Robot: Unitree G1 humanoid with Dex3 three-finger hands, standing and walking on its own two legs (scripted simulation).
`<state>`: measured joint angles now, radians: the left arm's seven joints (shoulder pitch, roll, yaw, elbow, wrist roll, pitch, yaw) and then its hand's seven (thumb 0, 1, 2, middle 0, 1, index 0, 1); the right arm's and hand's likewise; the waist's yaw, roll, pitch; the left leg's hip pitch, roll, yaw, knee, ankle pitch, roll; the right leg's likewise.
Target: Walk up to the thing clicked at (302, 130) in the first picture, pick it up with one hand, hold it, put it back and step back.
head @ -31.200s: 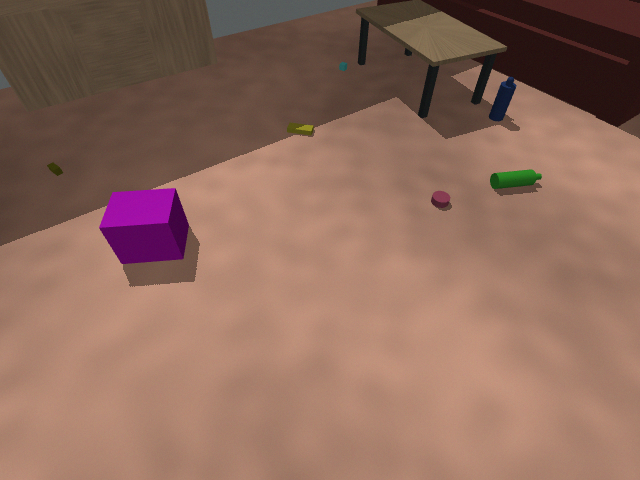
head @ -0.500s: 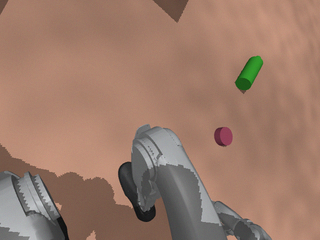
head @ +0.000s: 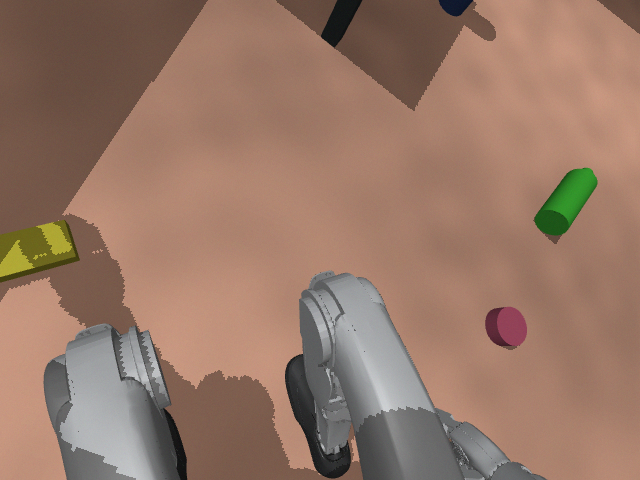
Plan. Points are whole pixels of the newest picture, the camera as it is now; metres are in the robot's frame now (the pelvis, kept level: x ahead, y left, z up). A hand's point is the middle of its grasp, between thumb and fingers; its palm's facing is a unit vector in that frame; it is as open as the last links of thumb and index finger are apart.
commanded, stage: withdraw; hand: left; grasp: from above
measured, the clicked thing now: (16, 254) +0.44 +0.33 -0.30
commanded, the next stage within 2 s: home in 0.52 s
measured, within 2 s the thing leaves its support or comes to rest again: neither
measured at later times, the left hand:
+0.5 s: hand out of the picture +0.42 +0.33 -0.15, palm faces -0.47 -0.11 -0.88, open 13.9 cm
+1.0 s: hand out of the picture +0.39 +0.32 -0.03, palm faces -0.32 -0.41 -0.86, open 10.3 cm
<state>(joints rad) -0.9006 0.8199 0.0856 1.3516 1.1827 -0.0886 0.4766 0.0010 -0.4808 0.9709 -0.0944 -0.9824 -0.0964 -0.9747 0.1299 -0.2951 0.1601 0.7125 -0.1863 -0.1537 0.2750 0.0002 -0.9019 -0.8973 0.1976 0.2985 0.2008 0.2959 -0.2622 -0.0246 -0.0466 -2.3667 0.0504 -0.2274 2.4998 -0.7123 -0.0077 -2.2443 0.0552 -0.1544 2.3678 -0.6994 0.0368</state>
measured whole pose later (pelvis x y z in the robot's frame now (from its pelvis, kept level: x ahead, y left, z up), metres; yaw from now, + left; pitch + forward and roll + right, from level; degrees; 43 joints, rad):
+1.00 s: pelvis +0.00 +0.00 +0.09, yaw +6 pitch +35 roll -7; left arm -0.64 0.59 0.06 0.90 0.79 0.01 0.11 0.00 0.31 0.86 -0.22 -0.45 -0.20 -0.46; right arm 0.19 -0.26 0.03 0.67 -0.04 0.00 0.14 0.00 -0.90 -0.90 0.20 0.30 0.20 0.30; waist -0.14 0.06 -0.17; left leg -2.13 0.05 -0.11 2.18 -0.68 0.00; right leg -2.05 0.03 -0.07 2.12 -0.69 0.02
